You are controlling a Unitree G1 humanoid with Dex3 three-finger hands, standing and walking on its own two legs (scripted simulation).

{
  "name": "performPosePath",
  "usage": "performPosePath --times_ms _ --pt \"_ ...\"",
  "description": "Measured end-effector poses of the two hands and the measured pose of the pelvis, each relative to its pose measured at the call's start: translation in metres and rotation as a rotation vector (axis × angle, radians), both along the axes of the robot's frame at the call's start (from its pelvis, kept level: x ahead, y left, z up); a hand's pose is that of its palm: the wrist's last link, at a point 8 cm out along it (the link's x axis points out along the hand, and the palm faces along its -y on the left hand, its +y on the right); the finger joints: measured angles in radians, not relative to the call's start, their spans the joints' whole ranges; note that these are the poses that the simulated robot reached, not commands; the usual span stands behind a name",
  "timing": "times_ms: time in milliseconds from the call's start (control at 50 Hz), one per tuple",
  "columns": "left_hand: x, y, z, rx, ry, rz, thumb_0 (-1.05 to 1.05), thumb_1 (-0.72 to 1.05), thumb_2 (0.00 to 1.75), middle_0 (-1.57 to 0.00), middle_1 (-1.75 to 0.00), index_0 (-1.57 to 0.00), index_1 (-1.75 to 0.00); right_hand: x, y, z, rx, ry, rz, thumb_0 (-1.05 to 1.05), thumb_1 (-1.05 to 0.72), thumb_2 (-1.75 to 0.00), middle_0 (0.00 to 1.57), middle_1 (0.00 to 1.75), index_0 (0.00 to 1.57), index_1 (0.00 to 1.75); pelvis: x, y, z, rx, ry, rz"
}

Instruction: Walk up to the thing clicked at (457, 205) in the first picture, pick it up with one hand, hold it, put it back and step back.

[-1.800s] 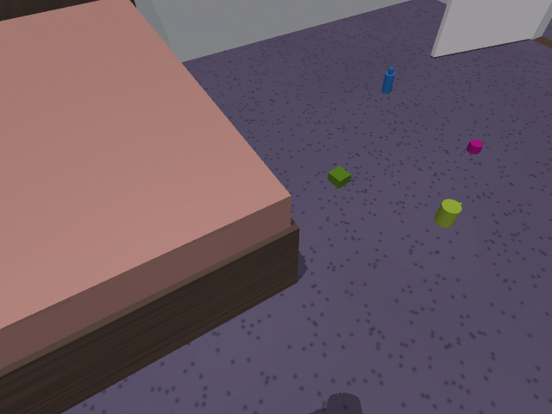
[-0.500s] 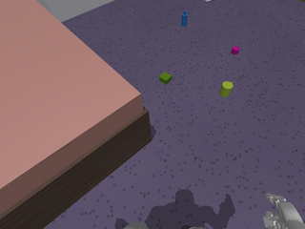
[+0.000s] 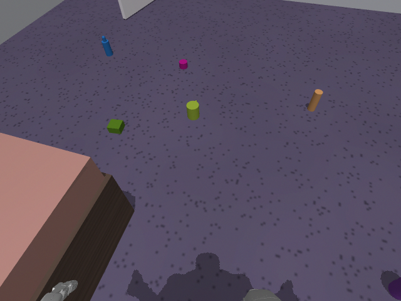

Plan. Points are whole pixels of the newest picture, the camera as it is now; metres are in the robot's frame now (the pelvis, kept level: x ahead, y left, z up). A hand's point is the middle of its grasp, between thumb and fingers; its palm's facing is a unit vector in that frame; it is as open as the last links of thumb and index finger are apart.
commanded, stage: walk up
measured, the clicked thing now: (193, 108) +1.31 +0.00 -0.72
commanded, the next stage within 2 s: stand in 1.76 s
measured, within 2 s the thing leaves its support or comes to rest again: neither
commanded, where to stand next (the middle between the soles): +0.09 -0.03 m, yaw -32 degrees
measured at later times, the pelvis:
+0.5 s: pelvis +0.05 -0.01 -0.02, yaw -17 degrees
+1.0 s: pelvis +0.02 -0.02 -0.02, yaw -30 degrees
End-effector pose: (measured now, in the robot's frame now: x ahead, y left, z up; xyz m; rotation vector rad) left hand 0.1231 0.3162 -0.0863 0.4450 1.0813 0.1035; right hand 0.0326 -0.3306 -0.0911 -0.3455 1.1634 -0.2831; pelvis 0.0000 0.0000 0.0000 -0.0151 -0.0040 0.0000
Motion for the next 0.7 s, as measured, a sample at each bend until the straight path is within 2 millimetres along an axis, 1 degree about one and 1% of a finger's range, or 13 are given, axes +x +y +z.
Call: performPosePath --times_ms 80,120,160,240,320,380,460,500,540,600,640,700 --pt "0.039 -0.032 0.000 0.023 -0.048 -0.084 0.01 0.91 0.90 -0.20 -0.30 -0.20 -0.30 -0.029 -0.018 -0.025 0.033 0.050 -0.091 0.00 -0.90 -0.90 0.20 0.30 0.20 0.30 0.007 -0.015 -0.012 -0.012 -0.004 -0.049" --pt "0.051 -0.048 0.004 0.018 -0.084 -0.113 0.01 0.91 0.90 -0.20 -0.30 -0.20 -0.30 -0.036 -0.018 -0.032 0.056 0.078 -0.126 0.01 -0.91 -0.90 0.20 0.30 0.20 0.30 0.010 -0.021 -0.011 -0.005 -0.018 -0.079" --pt "0.058 -0.060 0.009 0.006 -0.098 -0.124 0.01 0.91 0.90 -0.20 -0.30 -0.20 -0.30 -0.036 -0.014 -0.033 0.080 0.079 -0.141 0.01 -0.91 -0.90 0.20 0.30 0.20 0.30 0.015 -0.024 -0.007 0.023 -0.024 -0.131" --pt "0.065 -0.074 0.011 -0.001 -0.075 -0.142 0.01 0.90 0.90 -0.21 -0.30 -0.20 -0.30 -0.022 -0.009 -0.029 0.107 0.021 -0.156 0.01 -0.91 -0.90 0.20 0.30 0.20 0.30 0.026 -0.028 0.000 0.031 -0.032 -0.186" --pt "0.075 -0.077 0.004 -0.005 -0.053 -0.173 0.01 0.90 0.90 -0.21 -0.30 -0.20 -0.30 -0.007 -0.007 -0.026 0.085 -0.026 -0.165 0.01 -0.91 -0.90 0.20 0.30 0.20 0.30 0.035 -0.026 -0.002 0.022 -0.034 -0.229" --pt "0.084 -0.073 -0.006 -0.012 -0.047 -0.192 0.01 0.90 0.90 -0.21 -0.30 -0.20 -0.30 0.003 -0.007 -0.024 0.051 -0.043 -0.181 0.00 -0.91 -0.90 0.20 0.30 0.20 0.30 0.041 -0.021 -0.008 0.013 -0.030 -0.256" --pt "0.099 -0.060 -0.029 -0.024 -0.039 -0.204 0.01 0.90 0.90 -0.21 -0.30 -0.20 -0.30 0.014 -0.004 -0.023 -0.012 -0.065 -0.195 0.00 -0.91 -0.90 0.20 0.30 0.20 0.30 0.049 -0.010 -0.022 0.001 -0.022 -0.279" --pt "0.106 -0.056 -0.039 -0.029 -0.029 -0.196 0.01 0.90 0.90 -0.21 -0.30 -0.20 -0.30 0.016 0.001 -0.018 -0.030 -0.071 -0.200 0.00 -0.91 -0.90 0.20 0.30 0.20 0.30 0.049 -0.006 -0.024 0.026 -0.033 -0.298" --pt "0.108 -0.056 -0.044 -0.030 -0.008 -0.210 0.01 0.90 0.90 -0.21 -0.30 -0.20 -0.30 0.016 0.005 -0.011 -0.032 -0.089 -0.211 0.00 -0.91 -0.90 0.20 0.30 0.20 0.30 0.049 -0.003 -0.022 0.013 -0.040 -0.333" --pt "0.107 -0.058 -0.044 -0.035 0.039 -0.256 0.01 0.91 0.90 -0.20 -0.30 -0.20 -0.30 0.011 0.009 0.002 -0.044 -0.120 -0.240 0.00 -0.90 -0.90 0.20 0.30 0.20 0.30 0.048 -0.001 -0.014 -0.012 -0.043 -0.369" --pt "0.107 -0.058 -0.042 -0.040 0.056 -0.269 0.01 0.91 0.90 -0.21 -0.30 -0.20 -0.30 0.004 0.009 0.008 -0.052 -0.127 -0.247 0.00 -0.90 -0.90 0.20 0.30 0.20 0.30 0.045 -0.001 -0.011 -0.016 -0.037 -0.381" --pt "0.106 -0.059 -0.038 -0.037 0.063 -0.286 0.01 0.91 0.90 -0.21 -0.30 -0.20 -0.30 -0.011 0.006 0.009 -0.053 -0.113 -0.254 0.00 -0.90 -0.90 0.20 0.30 0.20 0.30 0.041 -0.002 -0.009 -0.015 -0.033 -0.399"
